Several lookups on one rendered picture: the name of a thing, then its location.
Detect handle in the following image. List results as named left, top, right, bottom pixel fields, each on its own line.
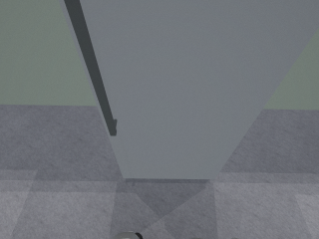
left=64, top=0, right=118, bottom=136

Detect fridge door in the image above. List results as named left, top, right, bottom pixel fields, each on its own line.
left=59, top=0, right=319, bottom=180

